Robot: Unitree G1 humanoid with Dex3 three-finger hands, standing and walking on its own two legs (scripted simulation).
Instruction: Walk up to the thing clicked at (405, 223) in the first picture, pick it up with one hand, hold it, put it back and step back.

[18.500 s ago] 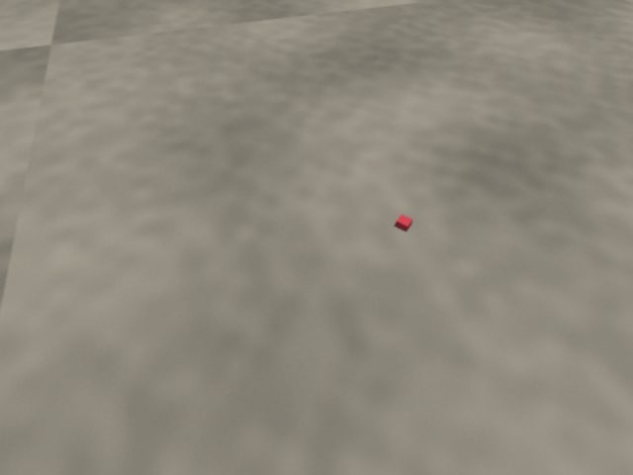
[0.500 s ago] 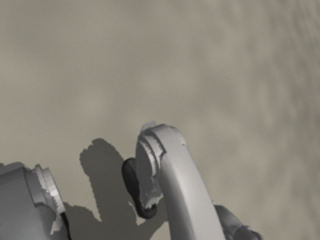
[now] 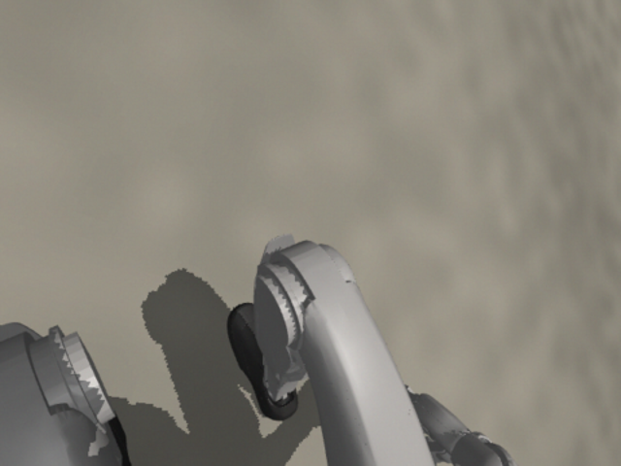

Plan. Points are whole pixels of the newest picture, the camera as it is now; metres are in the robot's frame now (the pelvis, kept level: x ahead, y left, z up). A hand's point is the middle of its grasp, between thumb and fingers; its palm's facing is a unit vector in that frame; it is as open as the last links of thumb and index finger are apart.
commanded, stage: rest palm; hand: left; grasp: from above
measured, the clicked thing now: out of the picture +0.46 +0.33 -0.28
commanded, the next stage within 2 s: close in 0.06 s
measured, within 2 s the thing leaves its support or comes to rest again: leaves its support in 1.96 s
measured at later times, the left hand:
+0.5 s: hand out of the picture +0.45 +0.32 -0.25, palm faces -0.45 -0.11 -0.88, open 10.1 cm
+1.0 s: hand out of the picture +0.45 +0.33 -0.25, palm faces -0.48 -0.12 -0.87, open 8.1 cm
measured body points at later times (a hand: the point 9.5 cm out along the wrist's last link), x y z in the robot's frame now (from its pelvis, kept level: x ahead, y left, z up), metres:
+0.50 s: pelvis +0.00 +0.00 +0.00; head +0.27 +0.13 +0.33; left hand +0.47 +0.33 -0.20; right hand +0.07 -0.25 -0.06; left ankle +0.06 +0.13 -0.27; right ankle +0.12 -0.12 -0.27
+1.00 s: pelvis +0.00 +0.00 +0.00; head +0.28 +0.13 +0.33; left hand +0.47 +0.33 -0.20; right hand +0.06 -0.25 -0.05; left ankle +0.06 +0.13 -0.27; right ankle +0.12 -0.12 -0.27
